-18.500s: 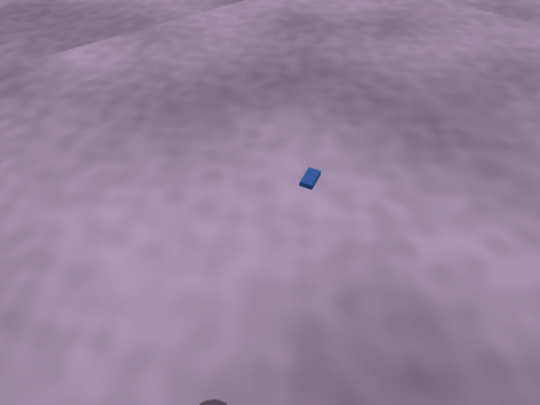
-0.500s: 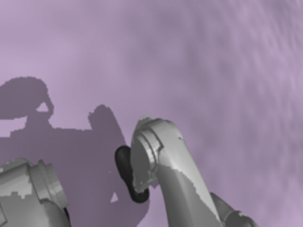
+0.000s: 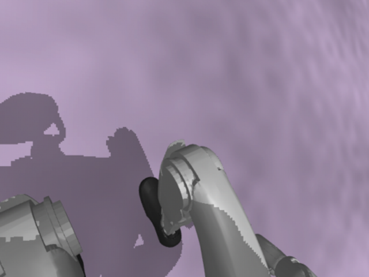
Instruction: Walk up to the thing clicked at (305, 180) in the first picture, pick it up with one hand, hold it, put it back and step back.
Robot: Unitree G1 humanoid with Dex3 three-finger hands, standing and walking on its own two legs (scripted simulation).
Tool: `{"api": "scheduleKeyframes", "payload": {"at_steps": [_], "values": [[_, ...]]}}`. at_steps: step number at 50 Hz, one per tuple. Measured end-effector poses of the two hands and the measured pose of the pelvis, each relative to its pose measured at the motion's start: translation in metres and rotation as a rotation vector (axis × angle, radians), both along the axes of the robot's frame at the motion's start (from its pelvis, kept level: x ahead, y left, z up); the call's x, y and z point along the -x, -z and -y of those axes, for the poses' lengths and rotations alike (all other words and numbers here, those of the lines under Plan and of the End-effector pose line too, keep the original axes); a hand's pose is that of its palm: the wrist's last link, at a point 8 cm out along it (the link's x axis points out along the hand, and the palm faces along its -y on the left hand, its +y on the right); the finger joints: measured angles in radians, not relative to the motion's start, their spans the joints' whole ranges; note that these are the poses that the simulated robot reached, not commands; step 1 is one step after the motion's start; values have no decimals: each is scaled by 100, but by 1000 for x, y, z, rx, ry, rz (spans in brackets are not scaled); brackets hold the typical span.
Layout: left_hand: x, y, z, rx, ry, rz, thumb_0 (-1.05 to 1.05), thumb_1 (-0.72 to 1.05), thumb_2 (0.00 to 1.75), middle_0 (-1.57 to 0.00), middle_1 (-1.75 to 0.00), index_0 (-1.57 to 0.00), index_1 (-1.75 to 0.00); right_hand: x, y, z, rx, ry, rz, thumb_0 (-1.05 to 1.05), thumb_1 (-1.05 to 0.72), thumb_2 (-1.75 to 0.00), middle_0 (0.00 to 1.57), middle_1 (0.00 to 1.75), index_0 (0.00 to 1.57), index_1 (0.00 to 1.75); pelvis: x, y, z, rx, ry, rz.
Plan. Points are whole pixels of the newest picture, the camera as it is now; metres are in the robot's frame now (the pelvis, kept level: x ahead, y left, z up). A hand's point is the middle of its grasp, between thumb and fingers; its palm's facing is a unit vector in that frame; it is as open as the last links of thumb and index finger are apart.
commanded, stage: close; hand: left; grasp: from above
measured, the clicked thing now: out of the picture +0.45 +0.42 -0.29
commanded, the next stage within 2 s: settle in 1.34 s
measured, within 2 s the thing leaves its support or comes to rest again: neither
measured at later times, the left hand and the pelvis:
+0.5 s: hand out of the picture +0.43 +0.41 -0.25, palm faces -0.42 -0.18 -0.89, open 12.3 cm; pelvis +0.00 +0.00 +0.00, yaw +0 degrees
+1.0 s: hand out of the picture +0.43 +0.41 -0.24, palm faces -0.42 -0.18 -0.89, open 10.3 cm; pelvis +0.00 +0.00 +0.00, yaw +0 degrees
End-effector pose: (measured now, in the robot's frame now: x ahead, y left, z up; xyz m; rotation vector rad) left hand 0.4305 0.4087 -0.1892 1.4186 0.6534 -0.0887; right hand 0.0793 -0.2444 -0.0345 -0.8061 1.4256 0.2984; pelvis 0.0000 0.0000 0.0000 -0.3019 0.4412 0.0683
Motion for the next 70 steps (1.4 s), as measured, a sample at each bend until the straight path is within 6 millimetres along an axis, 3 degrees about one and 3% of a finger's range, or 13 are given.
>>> {"api": "scheduleKeyframes", "payload": {"at_steps": [29, 53, 70], "values": [[-2, -3, -3, 0, 2, 6, 0, -18, 78, -20, -102, -26, -95, 1, 0, -2, 6, 4, 1, 0, -89, -89, 20, 30, 20, 30, 0, -1, -1, 3, 0, -1], [-4, -3, -2, 7, 12, 20, 0, 7, 65, -36, -92, -45, -83, -2, 0, -3, 10, -4, -1, 0, -89, -89, 20, 30, 20, 30, 0, -1, -1, 8, 1, -1], [-7, -5, -3, 4, 7, 17, 0, 10, 50, -45, -83, -54, -73, 6, 1, -4, 8, 15, -9, 0, -89, -89, 20, 30, 20, 30, 1, -1, -2, 5, 2, -1]]}}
